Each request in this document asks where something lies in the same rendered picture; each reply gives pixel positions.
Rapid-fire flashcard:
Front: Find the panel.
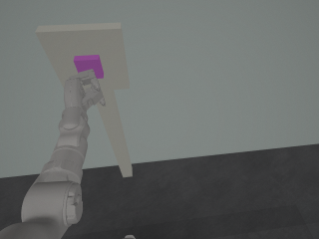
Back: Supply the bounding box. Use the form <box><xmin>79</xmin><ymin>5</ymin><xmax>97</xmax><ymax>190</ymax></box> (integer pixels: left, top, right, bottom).
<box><xmin>35</xmin><ymin>22</ymin><xmax>133</xmax><ymax>177</ymax></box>

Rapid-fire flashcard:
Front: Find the left robot hand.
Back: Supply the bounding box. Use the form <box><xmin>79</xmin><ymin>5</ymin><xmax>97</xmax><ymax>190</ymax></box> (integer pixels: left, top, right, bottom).
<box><xmin>64</xmin><ymin>69</ymin><xmax>106</xmax><ymax>112</ymax></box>

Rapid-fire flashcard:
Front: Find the button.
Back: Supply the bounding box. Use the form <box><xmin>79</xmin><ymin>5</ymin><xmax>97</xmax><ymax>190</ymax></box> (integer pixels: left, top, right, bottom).
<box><xmin>74</xmin><ymin>55</ymin><xmax>104</xmax><ymax>79</ymax></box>

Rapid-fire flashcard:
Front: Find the robot left forearm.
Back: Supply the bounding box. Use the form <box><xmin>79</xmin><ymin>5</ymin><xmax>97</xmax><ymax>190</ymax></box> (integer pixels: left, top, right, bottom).
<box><xmin>21</xmin><ymin>107</ymin><xmax>91</xmax><ymax>222</ymax></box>

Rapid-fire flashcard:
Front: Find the left robot upper arm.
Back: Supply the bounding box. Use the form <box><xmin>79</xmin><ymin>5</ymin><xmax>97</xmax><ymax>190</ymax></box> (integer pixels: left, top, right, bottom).
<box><xmin>0</xmin><ymin>180</ymin><xmax>83</xmax><ymax>239</ymax></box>

